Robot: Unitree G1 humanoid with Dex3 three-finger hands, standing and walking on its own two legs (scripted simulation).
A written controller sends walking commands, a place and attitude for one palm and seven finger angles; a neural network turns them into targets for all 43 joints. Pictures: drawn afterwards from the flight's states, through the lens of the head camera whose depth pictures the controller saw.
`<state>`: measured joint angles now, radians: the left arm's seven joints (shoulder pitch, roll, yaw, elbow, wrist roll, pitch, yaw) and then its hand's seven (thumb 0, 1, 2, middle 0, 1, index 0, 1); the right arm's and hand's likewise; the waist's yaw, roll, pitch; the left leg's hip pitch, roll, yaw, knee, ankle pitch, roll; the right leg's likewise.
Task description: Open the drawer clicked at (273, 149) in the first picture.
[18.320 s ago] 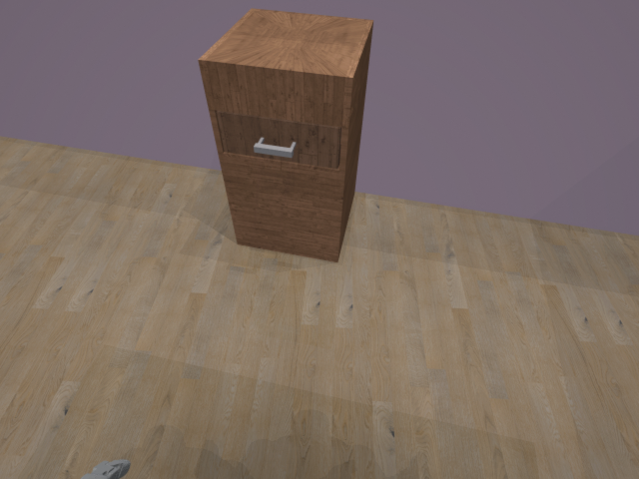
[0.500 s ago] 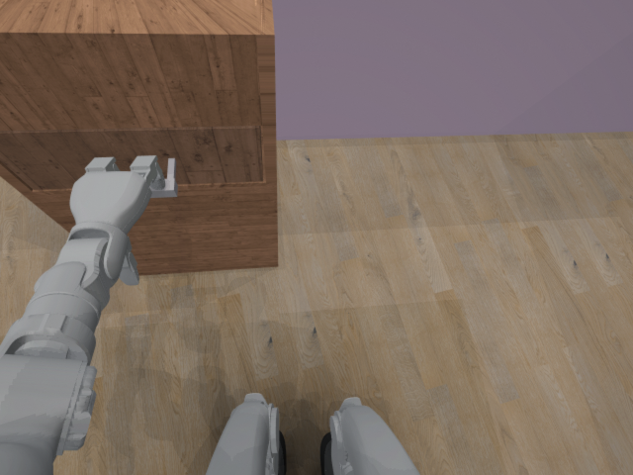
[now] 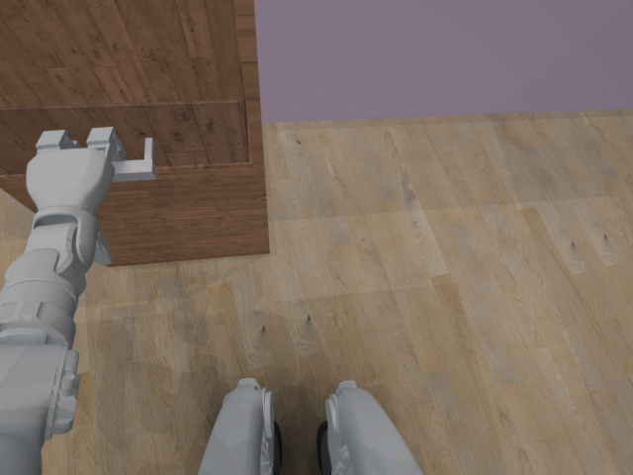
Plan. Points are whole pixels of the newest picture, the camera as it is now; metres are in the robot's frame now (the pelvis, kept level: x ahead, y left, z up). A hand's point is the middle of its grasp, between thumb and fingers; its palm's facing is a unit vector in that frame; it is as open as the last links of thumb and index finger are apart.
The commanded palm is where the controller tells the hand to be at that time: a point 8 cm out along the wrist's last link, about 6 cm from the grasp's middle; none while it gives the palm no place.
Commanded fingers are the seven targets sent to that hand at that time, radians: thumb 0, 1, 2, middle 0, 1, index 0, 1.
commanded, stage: lower the fingers behind the handle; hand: left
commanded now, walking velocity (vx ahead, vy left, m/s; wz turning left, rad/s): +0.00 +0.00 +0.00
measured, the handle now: (111, 159) +0.54 +0.29 -0.07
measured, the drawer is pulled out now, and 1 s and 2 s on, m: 0.00 0.00 0.00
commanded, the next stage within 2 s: lift the fingers back up to retry in 0.84 s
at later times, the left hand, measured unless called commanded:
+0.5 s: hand (97, 197) +0.47 +0.29 -0.06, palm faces -0.02 +0.03 -1.00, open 13.9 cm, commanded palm +0.46 +0.26 -0.04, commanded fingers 0.00 -0.50 0.30 -0.30 -1.20 -0.30 -1.20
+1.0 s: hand (99, 200) +0.47 +0.29 -0.07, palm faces -0.03 +0.01 -1.00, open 13.9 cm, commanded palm +0.46 +0.26 -0.03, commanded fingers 0.00 -0.50 0.30 -0.30 -1.20 -0.30 -1.20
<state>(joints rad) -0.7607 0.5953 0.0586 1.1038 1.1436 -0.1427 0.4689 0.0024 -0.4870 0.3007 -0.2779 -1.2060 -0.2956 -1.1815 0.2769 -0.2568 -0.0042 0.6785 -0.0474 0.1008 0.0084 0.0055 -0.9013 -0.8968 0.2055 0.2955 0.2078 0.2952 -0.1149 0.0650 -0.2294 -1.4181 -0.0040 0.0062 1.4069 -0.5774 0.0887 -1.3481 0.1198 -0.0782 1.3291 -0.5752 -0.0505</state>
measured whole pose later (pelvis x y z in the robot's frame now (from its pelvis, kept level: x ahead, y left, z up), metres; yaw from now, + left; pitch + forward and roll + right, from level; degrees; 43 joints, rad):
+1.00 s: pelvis -0.03 +0.00 -0.05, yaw -1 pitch +36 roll -6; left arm -0.87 0.63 0.03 1.04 1.11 -0.09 0.42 0.00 -0.49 0.30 -0.17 -1.29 -0.30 -1.18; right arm 0.28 -0.27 0.01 0.66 -0.03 0.09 0.00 0.01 -0.90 -0.90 0.21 0.30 0.21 0.30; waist -0.10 0.07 -0.22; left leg -1.62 -0.01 0.02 1.57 -0.58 0.10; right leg -1.55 0.11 -0.09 1.50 -0.59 -0.04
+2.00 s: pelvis +0.00 +0.02 +0.03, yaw +0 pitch +31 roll -6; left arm -0.72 0.53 0.07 1.09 1.15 -0.13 0.55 0.00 -0.49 0.30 -0.32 -1.20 -0.32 -1.20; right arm 0.29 -0.26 -0.03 0.69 -0.05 0.15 0.02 0.01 -0.90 -0.90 0.20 0.30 0.21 0.30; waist -0.11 0.07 -0.20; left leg -1.29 -0.02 0.02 1.28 -0.53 0.11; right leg -1.22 0.11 -0.05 1.20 -0.53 -0.02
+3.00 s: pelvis +0.01 +0.00 +0.03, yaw +0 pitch +31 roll -5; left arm -0.72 0.56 0.08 1.09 1.13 -0.10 0.48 0.00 -0.49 0.30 -0.32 -1.20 -0.32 -1.20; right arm 0.28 -0.26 -0.01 0.66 -0.04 0.13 0.00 0.01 -0.90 -0.90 0.20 0.30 0.21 0.30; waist -0.12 0.07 -0.20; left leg -1.26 -0.01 0.02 1.25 -0.53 0.09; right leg -1.19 0.12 -0.04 1.18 -0.53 -0.04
